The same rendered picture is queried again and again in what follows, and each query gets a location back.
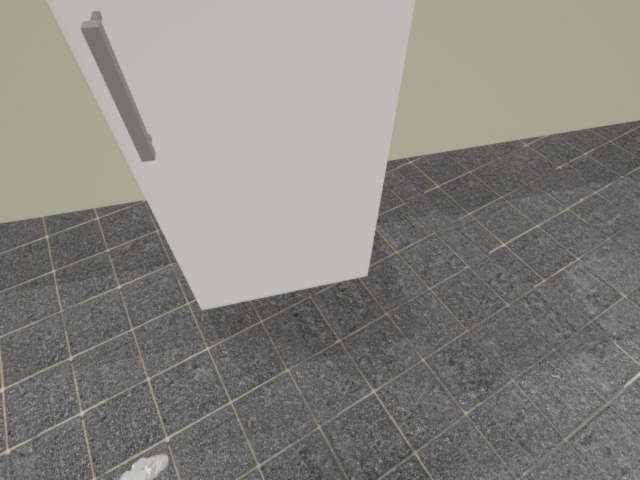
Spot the robot left hand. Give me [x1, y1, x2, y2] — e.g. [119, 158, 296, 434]
[119, 454, 168, 480]

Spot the handle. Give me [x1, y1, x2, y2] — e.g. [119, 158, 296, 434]
[80, 11, 156, 162]

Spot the fridge door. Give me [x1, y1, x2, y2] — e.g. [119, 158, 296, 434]
[51, 0, 415, 308]

